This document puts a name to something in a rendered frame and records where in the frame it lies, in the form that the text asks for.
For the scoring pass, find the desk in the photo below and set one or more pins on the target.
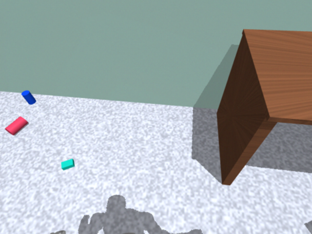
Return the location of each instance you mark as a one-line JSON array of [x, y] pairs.
[[270, 81]]

